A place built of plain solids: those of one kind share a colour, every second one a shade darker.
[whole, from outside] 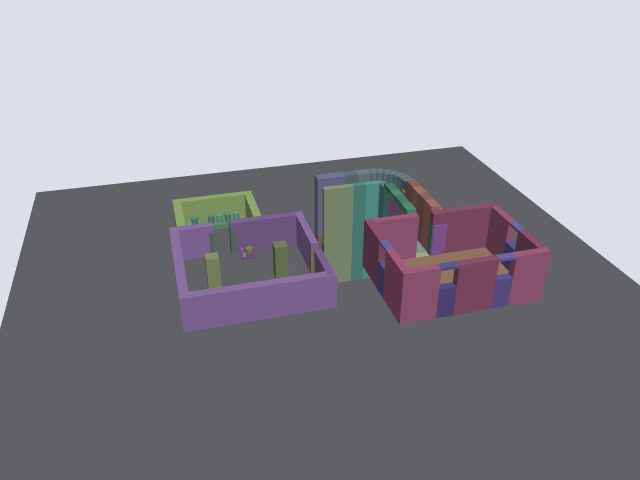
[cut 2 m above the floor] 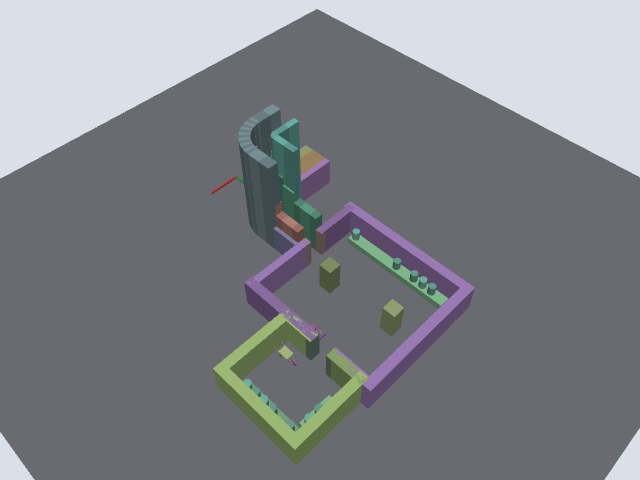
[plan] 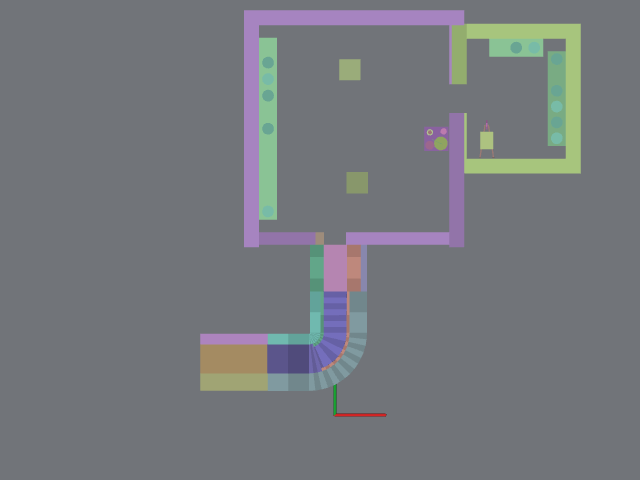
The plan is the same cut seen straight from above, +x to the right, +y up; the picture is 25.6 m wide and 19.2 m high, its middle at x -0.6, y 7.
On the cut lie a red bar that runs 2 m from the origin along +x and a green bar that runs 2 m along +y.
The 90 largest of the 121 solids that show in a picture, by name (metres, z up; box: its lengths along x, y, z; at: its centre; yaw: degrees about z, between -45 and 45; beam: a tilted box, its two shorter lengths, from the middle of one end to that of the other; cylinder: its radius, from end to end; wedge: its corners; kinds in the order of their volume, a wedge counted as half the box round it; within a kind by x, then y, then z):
{
 "wall_chamber_1": {"box": [0.6, 9.48, 2.73], "at": [-3.34, 11.45, 1.06]},
 "wall_chamber_2": {"box": [3.1, 0.5, 2.73], "at": [-1.99, 7.06, 1.06]},
 "wall_chamber_3": {"box": [8.81, 0.6, 2.73], "at": [0.77, 15.89, 1.06]},
 "wall_chamber_4": {"box": [4.64, 0.5, 2.73], "at": [2.75, 7.06, 1.06]},
 "wall_chamber_5": {"box": [0.6, 5.37, 2.73], "at": [4.87, 9.39, 1.06]},
 "wall_chamber_6": {"box": [0.6, 2.96, 2.73], "at": [4.87, 14.71, 1.06]},
 "wall_side_chamber_1": {"box": [0.6, 2.42, 2.58], "at": [4.97, 10.87, 0.99]},
 "wall_side_chamber_2": {"box": [0.6, 2.42, 2.58], "at": [4.97, 14.44, 0.99]},
 "wall_side_chamber_3": {"box": [5.16, 0.6, 2.58], "at": [7.25, 9.95, 0.99]},
 "wall_side_chamber_4": {"box": [5.16, 0.6, 2.58], "at": [7.25, 15.35, 0.99]},
 "wall_side_chamber_5": {"box": [0.6, 6.0, 2.58], "at": [9.53, 12.65, 0.99]},
 "wall_yard_1": {"box": [0.45, 1.96, 3.0], "at": [-10.89, -1.24, 5.5]},
 "wall_yard_2": {"box": [0.45, 2.17, 3.0], "at": [-10.89, 1.77, 5.5]},
 "wall_yard_3": {"box": [0.45, 1.96, 3.0], "at": [-10.89, 4.79, 5.5]},
 "wall_yard_4": {"box": [2.38, 0.45, 3.0], "at": [-9.92, -2.0, 5.5]},
 "wall_yard_5": {"box": [2.38, 0.45, 3.0], "at": [-9.92, 5.54, 5.5]},
 "wall_yard_6": {"box": [2.38, 0.45, 3.0], "at": [-6.58, -2.0, 5.5]},
 "wall_yard_7": {"box": [2.38, 0.45, 3.0], "at": [-6.58, 5.54, 5.5]},
 "wall_yard_8": {"box": [0.45, 4.03, 3.0], "at": [-5.62, -0.21, 5.5]},
 "wall_yard_9": {"box": [0.45, 3.09, 3.0], "at": [-5.62, 4.22, 5.5]},
 "mass_rock_right_1": {"wedge": [[-2.69, 0.96, -0.3], [-2.69, 0.96, 6.93], [-2.69, 1.66, -0.3], [-2.69, 1.66, 6.93], [-1.87, 0.96, -0.3], [-1.87, 0.96, 6.93], [-1.87, 1.66, -0.3], [-1.87, 1.66, 6.93]]},
 "mass_rock_right_2": {"wedge": [[-1.87, 0.96, -0.3], [-1.87, 0.96, 6.93], [-1.87, 1.66, -0.3], [-1.87, 1.66, 6.93], [-1.04, 0.96, -0.3], [-1.04, 0.96, 6.93], [-1.04, 1.66, -0.3], [-1.04, 1.66, 6.93]]},
 "mass_rock_right_3": {"wedge": [[-1.04, 0.96, -0.3], [-1.04, 0.96, 6.93], [-1.04, 1.66, -0.3], [-1.04, 1.66, 6.93], [-0.86, 1.67, -0.3], [-0.86, 1.67, 6.93], [-0.78, 0.98, -0.3], [-0.78, 0.98, 6.93]]},
 "mass_rock_right_4": {"wedge": [[-0.86, 1.67, -0.3], [-0.86, 1.67, 6.93], [-0.78, 0.98, -0.3], [-0.78, 0.98, 6.93], [-0.68, 1.7, -0.3], [-0.68, 1.7, 6.93], [-0.53, 1.02, -0.3], [-0.53, 1.02, 6.93]]},
 "mass_rock_right_5": {"wedge": [[-0.68, 1.7, -0.3], [-0.68, 1.7, 6.93], [-0.53, 1.02, -0.3], [-0.53, 1.02, 6.93], [-0.51, 1.75, -0.3], [-0.51, 1.75, 6.93], [-0.28, 1.09, -0.3], [-0.28, 1.09, 6.93]]},
 "mass_rock_right_6": {"wedge": [[-0.51, 1.75, -0.3], [-0.51, 1.75, 6.93], [-0.34, 1.82, -0.3], [-0.34, 1.82, 6.93], [-0.28, 1.09, -0.3], [-0.28, 1.09, 6.93], [-0.04, 1.19, -0.3], [-0.04, 1.19, 6.93]]},
 "mass_rock_right_7": {"wedge": [[-0.34, 1.82, -0.3], [-0.34, 1.82, 6.93], [-0.18, 1.91, -0.3], [-0.18, 1.91, 6.93], [-0.04, 1.19, -0.3], [-0.04, 1.19, 6.93], [0.19, 1.32, -0.3], [0.19, 1.32, 6.93]]},
 "mass_rock_right_8": {"wedge": [[-0.18, 1.91, -0.3], [-0.18, 1.91, 6.93], [-0.03, 2.02, -0.3], [-0.03, 2.02, 6.93], [0.19, 1.32, -0.3], [0.19, 1.32, 6.93], [0.41, 1.47, -0.3], [0.41, 1.47, 6.93]]},
 "mass_rock_right_9": {"wedge": [[-0.03, 2.02, -0.3], [-0.03, 2.02, 6.93], [0.1, 2.14, -0.3], [0.1, 2.14, 6.93], [0.41, 1.47, -0.3], [0.41, 1.47, 6.93], [0.6, 1.65, -0.3], [0.6, 1.65, 6.93]]},
 "mass_rock_right_10": {"wedge": [[0.1, 2.14, -0.3], [0.1, 2.14, 6.93], [0.23, 2.28, -0.3], [0.23, 2.28, 6.93], [0.6, 1.65, -0.3], [0.6, 1.65, 6.93], [0.77, 1.84, -0.3], [0.77, 1.84, 6.93]]},
 "mass_rock_right_11": {"wedge": [[0.23, 2.28, -0.3], [0.23, 2.28, 6.93], [0.33, 2.42, -0.3], [0.33, 2.42, 6.93], [0.77, 1.84, -0.3], [0.77, 1.84, 6.93], [0.92, 2.05, -0.3], [0.92, 2.05, 6.93]]},
 "mass_rock_right_12": {"wedge": [[0.33, 2.42, -0.3], [0.33, 2.42, 6.93], [0.42, 2.58, -0.3], [0.42, 2.58, 6.93], [0.92, 2.05, -0.3], [0.92, 2.05, 6.93], [1.05, 2.28, -0.3], [1.05, 2.28, 6.93]]},
 "mass_rock_right_13": {"wedge": [[0.42, 2.58, -0.3], [0.42, 2.58, 6.93], [0.49, 2.75, -0.3], [0.49, 2.75, 6.93], [1.05, 2.28, -0.3], [1.05, 2.28, 6.93], [1.15, 2.52, -0.3], [1.15, 2.52, 6.93]]},
 "mass_rock_right_14": {"wedge": [[0.49, 2.75, -0.3], [0.49, 2.75, 6.93], [0.54, 2.93, -0.3], [0.54, 2.93, 6.93], [1.15, 2.52, -0.3], [1.15, 2.52, 6.93], [1.22, 2.77, -0.3], [1.22, 2.77, 6.93]]},
 "mass_rock_right_15": {"wedge": [[0.54, 2.93, -0.3], [0.54, 2.93, 6.93], [0.57, 3.11, -0.3], [0.57, 3.11, 6.93], [1.22, 2.77, -0.3], [1.22, 2.77, 6.93], [1.27, 3.03, -0.3], [1.27, 3.03, 6.93]]},
 "mass_rock_right_16": {"wedge": [[0.57, 3.11, -0.3], [0.57, 3.11, 6.93], [0.58, 3.29, -0.3], [0.58, 3.29, 6.93], [1.27, 3.03, -0.3], [1.27, 3.03, 6.93], [1.28, 3.29, -0.3], [1.28, 3.29, 6.93]]},
 "mass_rock_right_17": {"wedge": [[0.58, 3.29, -0.3], [0.58, 3.29, 6.93], [0.58, 4.11, -0.3], [0.58, 4.11, 6.93], [1.28, 3.29, -0.3], [1.28, 3.29, 6.93], [1.28, 4.11, -0.3], [1.28, 4.11, 6.93]]},
 "mass_rock_right_18": {"wedge": [[0.58, 4.11, -0.3], [0.58, 4.11, 6.93], [0.58, 4.94, -0.3], [0.58, 4.94, 6.93], [1.28, 4.11, -0.3], [1.28, 4.11, 6.93], [1.28, 4.94, -0.3], [1.28, 4.94, 6.93]]},
 "mass_rock_right_head_1": {"box": [2.7, 0.7, 7.23], "at": [-4.04, 1.31, 3.32]},
 "mass_under_head_1": {"box": [2.69, 1.18, 4.3], "at": [-4.05, 2.24, 1.85]},
 "floor_yard_1": {"box": [4.82, 7.09, 0.3], "at": [-8.25, 1.77, 4.15]},
 "mass_rock_right_foot_1": {"box": [0.7, 1.87, 7.23], "at": [0.93, 5.87, 3.32]},
 "mass_rock_left_head_1": {"box": [2.7, 0.42, 7.23], "at": [-4.04, 3.04, 3.32]},
 "rock_left_1": {"wedge": [[-5.39, 2.69, 3.77], [-5.39, 2.69, 7.23], [-5.39, 3.24, 3.77], [-5.39, 3.24, 7.23], [-4.49, 2.69, 3.77], [-4.49, 2.69, 7.23], [-4.49, 3.24, 3.77], [-4.49, 3.24, 7.23]]},
 "rock_left_2": {"wedge": [[-4.49, 2.69, 3.77], [-4.49, 2.69, 7.23], [-4.49, 3.24, 3.77], [-4.49, 3.24, 7.23], [-3.49, 2.69, 3.77], [-3.49, 2.69, 7.23], [-3.49, 3.24, 3.77], [-3.49, 3.24, 7.23]]},
 "rock_left_3": {"wedge": [[-3.49, 2.69, 3.77], [-3.49, 2.69, 7.23], [-3.49, 3.24, 3.77], [-3.49, 3.24, 7.23], [-2.69, 2.69, 3.77], [-2.69, 2.69, 7.23], [-2.69, 3.24, 3.77], [-2.69, 3.24, 7.23]]},
 "rock_left_4": {"wedge": [[-2.69, 2.69, 2.88], [-2.69, 2.69, 7.23], [-2.69, 3.24, 2.88], [-2.69, 3.24, 7.23], [-1.67, 2.69, 2.88], [-1.67, 2.69, 7.23], [-1.67, 3.24, 2.88], [-1.67, 3.24, 7.23]]},
 "rock_left_5": {"wedge": [[-1.0, 3.29, 0.29], [-1.0, 3.29, 4.37], [-1.0, 4.0, 0.29], [-1.0, 4.0, 4.37], [-0.45, 3.29, 0.29], [-0.45, 3.29, 4.37], [-0.45, 4.0, 0.29], [-0.45, 4.0, 4.37]]},
 "rock_left_6": {"wedge": [[-1.0, 4.0, -0.53], [-1.0, 4.0, 3.75], [-1.0, 4.94, -0.53], [-1.0, 4.94, 3.75], [-0.45, 4.0, -0.53], [-0.45, 4.0, 3.75], [-0.45, 4.94, -0.53], [-0.45, 4.94, 3.75]]},
 "rock_left_7": {"wedge": [[-1.0, 4.94, -0.53], [-1.0, 4.94, 2.93], [-1.0, 5.46, -0.53], [-1.0, 5.46, 2.93], [-0.45, 4.94, -0.53], [-0.45, 4.94, 2.93], [-0.45, 5.46, -0.53], [-0.45, 5.46, 2.93]]},
 "rock_left_8": {"wedge": [[-1.0, 5.46, -0.53], [-1.0, 5.46, 2.93], [-1.0, 6.32, -0.53], [-1.0, 6.32, 2.93], [-0.45, 5.46, -0.53], [-0.45, 5.46, 2.93], [-0.45, 6.32, -0.53], [-0.45, 6.32, 2.93]]},
 "rock_left_9": {"wedge": [[-1.0, 6.32, -0.53], [-1.0, 6.32, 2.93], [-1.0, 6.81, -0.53], [-1.0, 6.81, 2.93], [-0.45, 6.32, -0.53], [-0.45, 6.32, 2.93], [-0.45, 6.81, -0.53], [-0.45, 6.81, 2.93]]},
 "rock_right_1": {"wedge": [[-5.39, 1.23, 3.77], [-5.39, 1.23, 7.23], [-5.39, 1.78, 3.77], [-5.39, 1.78, 7.23], [-4.49, 1.23, 3.77], [-4.49, 1.23, 7.23], [-4.49, 1.78, 3.77], [-4.49, 1.78, 7.23]]},
 "rock_right_2": {"wedge": [[-4.49, 1.23, 3.77], [-4.49, 1.23, 7.23], [-4.49, 1.78, 3.77], [-4.49, 1.78, 7.23], [-3.49, 1.23, 3.77], [-3.49, 1.23, 7.23], [-3.49, 1.78, 3.77], [-3.49, 1.78, 7.23]]},
 "rock_right_3": {"wedge": [[-3.49, 1.23, 3.77], [-3.49, 1.23, 7.23], [-3.49, 1.78, 3.77], [-3.49, 1.78, 7.23], [-2.69, 1.23, 3.77], [-2.69, 1.23, 7.23], [-2.69, 1.77, 7.23], [-2.69, 1.78, 3.77]]},
 "rock_right_4": {"wedge": [[-2.69, 1.23, 2.88], [-2.69, 1.23, 7.23], [-2.69, 1.77, 7.23], [-2.69, 1.78, 2.88], [-1.67, 1.23, 2.88], [-1.67, 1.23, 7.23], [-1.67, 1.79, 2.88], [-1.67, 1.79, 7.23]]},
 "rock_right_5": {"wedge": [[0.46, 4.0, -0.53], [0.46, 4.0, 3.75], [0.48, 4.94, -0.53], [0.48, 4.94, 3.75], [1.02, 4.0, -0.53], [1.02, 4.0, 3.75], [1.02, 4.94, -0.53], [1.02, 4.94, 3.75]]},
 "rock_right_6": {"wedge": [[0.48, 4.94, -0.53], [0.48, 4.94, 2.93], [0.48, 5.46, -0.53], [0.49, 5.46, 2.93], [1.03, 4.94, -0.53], [1.03, 4.94, 2.93], [1.03, 5.46, -0.53], [1.03, 5.46, 2.93]]},
 "rock_right_7": {"wedge": [[0.48, 5.46, -0.53], [0.48, 6.32, -0.53], [0.48, 6.32, 2.93], [0.49, 5.46, 2.93], [1.03, 5.46, -0.53], [1.03, 5.46, 2.93], [1.03, 6.32, -0.53], [1.03, 6.32, 2.93]]},
 "rock_right_8": {"wedge": [[0.48, 6.32, -0.53], [0.48, 6.32, 2.93], [0.48, 6.81, -0.53], [0.48, 6.81, 2.93], [1.03, 6.32, -0.53], [1.03, 6.32, 2.93], [1.03, 6.81, -0.53], [1.03, 6.81, 2.93]]},
 "fill_under_steps_1": {"wedge": [[-2.71, 1.65, -0.3], [-2.71, 1.65, 4.07], [-2.71, 2.83, -0.3], [-2.71, 2.83, 4.07], [-1.88, 1.65, -0.3], [-1.88, 1.65, 3.37], [-1.88, 2.83, -0.3], [-1.88, 2.83, 3.37]]},
 "fill_under_steps_2": {"wedge": [[-1.88, 1.65, -0.3], [-1.88, 1.65, 3.37], [-1.88, 2.83, -0.3], [-1.88, 2.83, 3.37], [-1.04, 1.65, -0.3], [-1.04, 1.65, 2.68], [-1.04, 2.83, -0.3], [-1.04, 2.83, 2.68]]},
 "fill_under_steps_3": {"wedge": [[-1.04, 1.65, -0.3], [-1.04, 1.65, 2.58], [-1.04, 2.83, -0.3], [-1.04, 2.83, 2.58], [-0.99, 2.84, -0.3], [-0.99, 2.84, 2.58], [-0.86, 1.66, -0.3], [-0.86, 1.66, 2.58]]},
 "fill_under_steps_4": {"wedge": [[-0.99, 2.84, -0.3], [-0.99, 2.84, 2.49], [-0.94, 2.85, -0.3], [-0.94, 2.85, 2.49], [-0.86, 1.66, -0.3], [-0.86, 1.66, 2.49], [-0.68, 1.69, -0.3], [-0.68, 1.69, 2.49]]},
 "fill_under_steps_5": {"wedge": [[-0.94, 2.85, -0.3], [-0.94, 2.85, 2.39], [-0.89, 2.86, -0.3], [-0.89, 2.86, 2.39], [-0.68, 1.69, -0.3], [-0.68, 1.69, 2.39], [-0.51, 1.75, -0.3], [-0.51, 1.75, 2.39]]},
 "fill_under_steps_6": {"wedge": [[-0.89, 2.86, -0.3], [-0.89, 2.86, 2.29], [-0.85, 2.88, -0.3], [-0.85, 2.88, 2.29], [-0.51, 1.75, -0.3], [-0.51, 1.75, 2.29], [-0.34, 1.82, -0.3], [-0.34, 1.82, 2.29]]},
 "mass_rock_left_foot_1": {"box": [0.42, 1.87, 7.23], "at": [-0.79, 5.87, 3.32]},
 "mass_rock_left_1": {"wedge": [[-2.69, 2.82, -0.3], [-2.69, 2.82, 6.93], [-2.69, 3.25, -0.3], [-2.69, 3.25, 6.93], [-1.87, 2.82, -0.3], [-1.87, 2.82, 6.93], [-1.87, 3.25, -0.3], [-1.87, 3.25, 6.93]]},
 "mass_rock_left_2": {"wedge": [[-1.87, 2.82, -0.3], [-1.87, 2.82, 6.93], [-1.87, 3.25, -0.3], [-1.87, 3.25, 6.93], [-1.04, 2.82, -0.3], [-1.04, 2.82, 6.93], [-1.04, 3.25, -0.3], [-1.04, 3.25, 6.93]]},
 "mass_rock_left_3": {"wedge": [[-1.0, 3.29, -0.3], [-1.0, 3.29, 6.93], [-1.0, 4.11, -0.3], [-1.0, 4.11, 6.93], [-0.58, 3.29, -0.3], [-0.58, 3.29, 6.93], [-0.58, 4.11, -0.3], [-0.58, 4.11, 6.93]]},
 "mass_rock_left_4": {"wedge": [[-1.0, 4.11, -0.3], [-1.0, 4.11, 6.93], [-1.0, 4.94, -0.3], [-1.0, 4.94, 6.93], [-0.58, 4.11, -0.3], [-0.58, 4.11, 6.93], [-0.58, 4.94, -0.3], [-0.58, 4.94, 6.93]]},
 "bench_1": {"box": [0.72, 7.28, 0.51], "at": [-2.68, 11.45, 0.2]},
 "bench_2": {"box": [2.16, 0.72, 0.49], "at": [7.25, 14.69, 0.2]},
 "bench_3": {"box": [0.72, 3.8, 0.45], "at": [8.87, 12.65, 0.18]},
 "pillar_1": {"box": [0.85, 0.85, 2.48], "at": [0.6, 13.81, 1.19]},
 "pillar_2": {"box": [0.86, 0.86, 2.48], "at": [0.89, 9.29, 1.19]},
 "wall_yard_under_light_1": {"box": [0.45, 0.95, 1.75], "at": [-10.89, 0.21, 4.88]},
 "wall_yard_under_light_2": {"box": [0.45, 0.95, 1.75], "at": [-10.89, 3.33, 4.88]},
 "wall_yard_under_light_3": {"box": [0.95, 0.45, 1.75], "at": [-8.25, -2.0, 4.88]},
 "wall_yard_under_light_4": {"box": [0.95, 0.45, 1.75], "at": [-8.25, 5.54, 4.88]},
 "floor_lower_1": {"box": [1.72, 2.24, 0.4], "at": [0.0, 5.69, -0.2]},
 "floor_upper_1": {"box": [1.98, 1.72, 0.4], "at": [-4.4, 2.24, 4.1]},
 "jamb_side_mouth_1": {"box": [0.7, 0.35, 1.95], "at": [4.92, 11.9, 0.93]},
 "jamb_side_mouth_2": {"box": [0.7, 0.35, 1.95], "at": [4.92, 13.4, 0.93]},
 "tread_1": {"wedge": [[-0.87, 2.87, 1.85], [-0.87, 2.87, 2.34], [-0.76, 2.93, 1.85], [-0.76, 2.93, 2.34], [-0.4, 1.79, 1.85], [-0.4, 1.79, 2.34], [-0.02, 2.01, 1.85], [-0.02, 2.01, 2.34]]},
 "tread_2": {"wedge": [[-0.78, 2.92, 1.65], [-0.78, 2.92, 2.15], [-0.69, 3.01, 1.65], [-0.69, 3.01, 2.15], [-0.07, 1.97, 1.65], [-0.07, 1.97, 2.15], [0.23, 2.27, 1.65], [0.23, 2.27, 2.15]]},
 "tread_3": {"wedge": [[-0.7, 2.99, 1.46], [-0.7, 2.99, 1.95], [-0.64, 3.09, 1.46], [-0.64, 3.09, 1.95], [0.19, 2.22, 1.46], [0.19, 2.22, 1.95], [0.43, 2.58, 1.46], [0.43, 2.58, 1.95]]},
 "jamb_chamber_mouth_1": {"box": [0.35, 0.5, 2.05], "at": [-0.61, 7.06, 0.98]},
 "jamb_chamber_mouth_2": {"box": [0.35, 0.5, 2.05], "at": [0.61, 7.06, 0.98]},
 "jamb_cellar_door_1": {"box": [0.45, 0.35, 2.0], "at": [-5.62, 1.63, 5.3]}
}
